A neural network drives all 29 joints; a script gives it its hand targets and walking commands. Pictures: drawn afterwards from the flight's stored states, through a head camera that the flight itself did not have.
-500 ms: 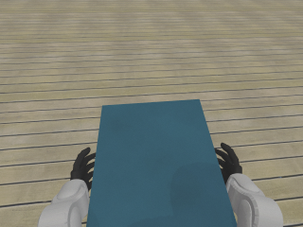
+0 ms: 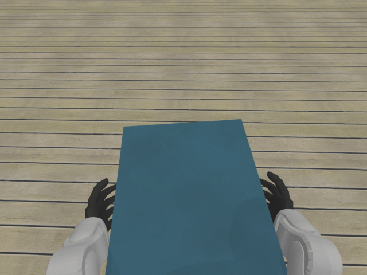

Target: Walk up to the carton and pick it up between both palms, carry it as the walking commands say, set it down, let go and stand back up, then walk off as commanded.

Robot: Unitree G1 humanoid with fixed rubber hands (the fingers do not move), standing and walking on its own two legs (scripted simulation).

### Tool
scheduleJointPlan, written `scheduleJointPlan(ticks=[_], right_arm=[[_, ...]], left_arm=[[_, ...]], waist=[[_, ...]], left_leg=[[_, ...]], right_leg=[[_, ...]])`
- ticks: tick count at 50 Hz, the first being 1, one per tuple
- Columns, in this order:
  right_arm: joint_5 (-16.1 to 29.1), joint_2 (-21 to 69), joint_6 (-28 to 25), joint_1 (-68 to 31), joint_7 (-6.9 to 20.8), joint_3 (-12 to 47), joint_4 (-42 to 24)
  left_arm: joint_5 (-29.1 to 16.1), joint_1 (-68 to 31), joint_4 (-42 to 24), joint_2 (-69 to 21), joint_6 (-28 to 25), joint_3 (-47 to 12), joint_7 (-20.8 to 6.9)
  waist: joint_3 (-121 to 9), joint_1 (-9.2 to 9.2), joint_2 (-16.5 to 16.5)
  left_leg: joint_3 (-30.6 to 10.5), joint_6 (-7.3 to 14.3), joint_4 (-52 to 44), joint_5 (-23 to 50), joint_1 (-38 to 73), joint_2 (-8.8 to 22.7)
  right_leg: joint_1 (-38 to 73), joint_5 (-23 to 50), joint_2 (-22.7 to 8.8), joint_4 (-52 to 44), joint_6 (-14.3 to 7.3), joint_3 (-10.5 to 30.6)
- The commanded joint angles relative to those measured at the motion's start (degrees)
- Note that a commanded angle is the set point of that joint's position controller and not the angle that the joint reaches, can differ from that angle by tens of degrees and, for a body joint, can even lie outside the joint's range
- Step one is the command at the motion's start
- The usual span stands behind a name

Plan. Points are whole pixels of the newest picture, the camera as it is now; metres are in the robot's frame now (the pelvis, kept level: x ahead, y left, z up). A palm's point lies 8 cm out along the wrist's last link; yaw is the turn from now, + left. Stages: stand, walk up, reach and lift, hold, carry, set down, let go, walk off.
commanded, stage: carry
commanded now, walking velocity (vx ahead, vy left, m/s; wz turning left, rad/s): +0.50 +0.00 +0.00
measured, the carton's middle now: (188, 213) +0.26 +0.01 +0.00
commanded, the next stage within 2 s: none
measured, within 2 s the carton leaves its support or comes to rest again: neither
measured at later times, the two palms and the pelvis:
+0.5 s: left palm (123, 99) +0.58 +0.20 +0.07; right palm (240, 100) +0.55 -0.13 +0.09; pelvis +0.34 +0.06 +0.00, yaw -5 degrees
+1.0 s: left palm (143, 54) +0.83 +0.18 +0.07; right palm (234, 56) +0.83 -0.16 +0.07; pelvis +0.59 +0.02 +0.00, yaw -1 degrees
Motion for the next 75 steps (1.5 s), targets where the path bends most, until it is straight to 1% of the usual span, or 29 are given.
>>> scheduleJointPlan(ticks=[1, 6, 10, 13, 14, 15, 16, 17, 19, 20, 22, 25, 29, 33, 37, 38, 39, 40, 41, 42, 44, 45, 48, 50, 53, 54, 56, 60, 75], right_arm=[[9.8, 42.5, -1.6, -17.1, 5.0, 43.8, -4.9], [9.2, 39.9, -0.8, -16.5, 3.6, 44.6, -6.4], [9.8, 38.3, 0.8, -17.7, 3.2, 45.2, -7.5], [10.3, 37.5, 2.0, -17.6, 3.2, 44.7, -6.5], [10.6, 37.5, 2.1, -16.9, 3.2, 44.6, -5.8], [10.9, 37.1, 2.3, -18.1, 3.3, 44.3, -6.0], [11.0, 36.5, 2.5, -18.4, 3.3, 43.6, -4.8], [11.0, 37.6, 2.4, -16.3, 3.4, 43.2, -3.4], [12.3, 42.4, 1.5, -19.1, 4.6, 44.2, -6.5], [13.0, 44.4, 0.9, -20.8, 5.3, 44.8, -7.2], [13.3, 45.6, 0.0, -19.1, 6.4, 45.1, -6.5], [13.4, 42.6, -0.7, -17.8, 7.3, 44.5, -6.1], [12.5, 38.7, -0.5, -16.7, 6.7, 43.3, -7.2], [11.0, 36.8, 0.4, -15.2, 5.6, 42.4, -7.0], [10.6, 36.0, 1.3, -16.3, 4.5, 42.8, -7.7], [10.7, 35.7, 1.5, -17.0, 4.3, 42.9, -8.0], [10.7, 35.0, 1.7, -16.5, 4.1, 42.6, -7.5], [10.6, 34.5, 2.0, -15.9, 3.8, 42.2, -6.4], [11.0, 35.7, 2.1, -16.8, 3.9, 43.5, -7.3], [11.8, 37.5, 2.1, -17.8, 4.0, 44.8, -7.8], [12.6, 41.3, 1.3, -21.1, 4.6, 45.4, -8.3], [12.4, 42.5, 0.7, -20.8, 4.8, 45.3, -8.0], [11.8, 43.0, -0.3, -19.7, 4.9, 45.3, -8.2], [11.5, 42.4, -0.3, -18.8, 5.0, 45.3, -8.2], [10.5, 39.7, 0.5, -18.5, 4.8, 44.0, -6.6], [10.8, 39.2, 0.8, -19.6, 4.6, 44.1, -6.9], [10.7, 38.2, 1.6, -18.8, 4.3, 43.9, -5.9], [10.0, 36.4, 2.8, -17.7, 3.9, 42.1, -3.1], [10.3, 37.7, 1.1, -21.1, 4.3, 41.2, -3.3]], left_arm=[[-14.8, -23.9, -8.7, -40.3, -1.3, -45.0, -8.7], [-14.3, -21.6, -9.1, -36.1, -0.8, -43.6, -8.9], [-13.3, -21.5, -9.6, -33.8, 0.6, -42.4, -8.1], [-12.9, -21.7, -9.4, -32.2, 1.7, -42.0, -7.4], [-12.9, -22.2, -9.8, -31.9, 1.9, -42.1, -7.2], [-12.6, -23.2, -10.1, -31.2, 2.3, -42.1, -7.1], [-12.8, -22.7, -10.7, -32.3, 2.7, -42.8, -7.0], [-13.3, -22.3, -9.8, -33.6, 2.8, -43.4, -7.1], [-14.3, -23.7, -9.7, -40.1, 1.9, -45.1, -7.9], [-13.7, -24.2, -9.9, -42.5, 1.1, -44.9, -8.1], [-12.5, -23.5, -10.2, -44.0, -0.2, -44.8, -7.9], [-10.3, -21.9, -9.9, -41.8, -0.8, -44.3, -6.9], [-10.0, -20.7, -9.7, -39.0, -0.3, -44.2, -5.8], [-10.7, -22.2, -10.2, -37.2, 0.9, -44.1, -5.6], [-11.1, -22.2, -10.0, -35.0, 1.8, -43.0, -5.8], [-11.1, -20.8, -9.2, -34.4, 1.9, -42.5, -5.8], [-11.0, -20.6, -8.7, -33.5, 2.1, -42.0, -5.9], [-11.0, -20.2, -7.7, -32.8, 2.1, -41.5, -6.0], [-12.3, -21.4, -8.2, -35.2, 1.8, -42.4, -6.1], [-13.2, -20.6, -8.0, -37.2, 1.4, -42.5, -6.4], [-13.1, -23.9, -8.2, -40.4, 0.7, -42.3, -7.3], [-13.1, -25.1, -8.3, -41.8, 0.3, -42.6, -7.7], [-12.6, -24.9, -8.6, -42.4, -0.8, -43.0, -8.3], [-12.3, -24.4, -8.7, -41.1, -0.8, -42.9, -8.3], [-11.4, -23.5, -7.7, -38.1, 0.1, -42.0, -8.1], [-11.2, -24.9, -8.4, -37.2, 0.4, -41.8, -7.9], [-11.1, -24.5, -7.5, -35.8, 1.2, -41.4, -7.4], [-10.7, -23.6, -4.7, -34.5, 2.4, -40.4, -6.8], [-11.7, -27.4, -4.1, -37.0, 0.6, -40.4, -7.0]], waist=[[-9.3, -1.19, -7.7], [-3.9, -0.72, -10.6], [-0.8, -0.57, -10.6], [-4.4, -1.84, -11.5], [-9.6, -3.28, -9.6], [-14.2, -4.92, -6.3], [-17.5, -4.59, 10.4], [-17.7, -3.54, 13.4], [-15.5, -3.08, 2.3], [-14.2, -2.84, 0.1], [-13.7, -2.47, 2.3], [-10.6, -2.55, 5.5], [-7.9, -2.74, 6.9], [-5.1, -3.26, 8.5], [-6.4, -2.82, 8.1], [-8.6, -1.51, 5.5], [-11.6, -1.14, 2.3], [-15.6, -0.74, -6.7], [-19.7, -1.41, -16.6], [-21.0, -1.55, -13.2], [-19.4, -1.92, -7.6], [-17.5, -2.11, -8.2], [-17.9, -2.00, -9.3], [-17.8, -2.73, -7.5], [-14.7, -2.45, -2.4], [-13.0, -2.17, 0.0], [-12.2, -2.07, 0.5], [-13.0, -2.15, 1.0], [-14.1, -2.32, 0.6]], left_leg=[[0.6, -0.2, -8.2, 4.9, -7.2, 2.1], [6.0, -0.5, -21.9, 13.4, -7.1, 0.8], [10.4, -0.3, -30.7, 14.8, -2.6, -1.5], [13.9, 1.3, -35.8, 13.6, 9.0, -5.4], [13.7, 2.5, -37.8, 11.9, 20.8, -6.1], [2.3, 5.0, -38.3, 5.5, 33.9, 1.0], [-26.4, 12.0, -48.0, -1.1, 42.0, 17.4], [-33.3, 15.3, -52.4, 5.2, 43.6, 21.6], [-20.5, 12.4, -49.8, 18.8, 34.8, 18.9], [-15.2, 10.3, -50.7, 18.3, 30.4, 17.1], [-7.5, 7.8, -53.0, 15.7, 27.0, 14.2], [-2.7, 7.2, -55.2, 15.5, 26.5, 12.7], [4.2, 6.2, -52.1, 36.6, 29.6, 10.3], [8.0, 5.9, -48.6, 45.8, 29.8, 8.7], [9.1, 2.6, -39.7, 47.3, 30.4, 8.6], [10.8, 0.9, -32.7, 45.4, 28.0, 6.9], [11.1, -0.6, -25.6, 38.6, 22.8, 4.6], [9.6, -2.0, -14.5, 16.9, 11.5, 2.5], [3.6, -2.4, -6.1, -13.1, 2.8, -2.4], [-2.3, -2.0, -3.6, -15.3, 4.0, -2.1], [-4.1, -0.6, -11.5, -12.9, 8.1, 0.9], [-3.3, -0.6, -18.5, -11.9, 9.7, 1.5], [0.2, -1.1, -28.9, -8.5, 12.5, 0.2], [1.6, -1.8, -38.3, 2.7, 15.9, 0.6], [-2.9, -1.9, -41.7, 16.2, 17.9, 6.9], [-2.2, -2.2, -40.0, 22.7, 17.7, 7.9], [-0.9, -2.3, -38.0, 30.9, 17.7, 7.9], [0.1, -1.7, -35.5, 38.1, 17.8, 6.9], [-0.1, -0.1, -33.0, 41.7, 19.2, 5.7]], right_leg=[[16.4, 14.6, -17.0, -12.7, -3.6, 15.5], [17.8, 18.9, -12.7, -13.4, -1.6, 7.3], [17.6, 25.8, -11.9, -10.6, -1.3, 4.3], [17.3, 41.4, -11.4, 1.7, 1.0, 1.8], [13.5, 40.0, -9.9, 12.0, 2.5, 0.6], [1.8, 30.8, -8.8, 24.8, 4.2, 2.2], [-15.1, 2.3, -1.3, 43.8, 7.0, 3.4], [-24.5, -15.2, 1.1, 53.7, 5.7, 10.2], [-23.3, -10.3, -5.2, 54.7, 4.7, 16.5], [-21.8, -7.7, -7.0, 50.6, 5.0, 16.2], [-18.4, -4.2, -7.9, 43.4, 5.5, 13.9], [-20.0, -0.3, -7.5, 33.9, 5.5, 10.5], [-21.6, 4.0, -4.8, 23.6, 5.7, 5.7], [-18.5, 8.8, -1.8, 15.1, 5.0, 2.4], [-9.4, 13.0, -0.3, 6.7, 4.1, 1.4], [-0.5, 19.5, 0.1, 0.9, 4.3, -0.1], [10.0, 31.7, -3.1, -0.8, 4.0, 1.7], [23.3, 58.8, -14.4, 4.0, -0.1, 12.5], [30.1, 69.4, -22.9, 3.6, -8.2, 25.1], [25.8, 60.1, -22.8, 1.3, -9.2, 25.6], [16.9, 39.6, -19.9, -2.3, -4.9, 19.8], [13.8, 32.5, -18.0, -3.6, -2.9, 17.2], [13.4, 25.4, -16.2, -4.7, -1.8, 15.0], [11.5, 21.2, -14.6, -3.2, 0.2, 12.5], [6.0, 11.8, -10.8, -0.4, 4.0, 9.9], [5.3, 13.3, -9.7, 0.8, 4.1, 8.6], [5.7, 18.8, -9.3, 4.0, 4.0, 7.9], [6.7, 24.6, -9.0, 7.7, 3.6, 7.5], [6.0, 23.1, -8.0, 11.4, 3.4, 6.9]])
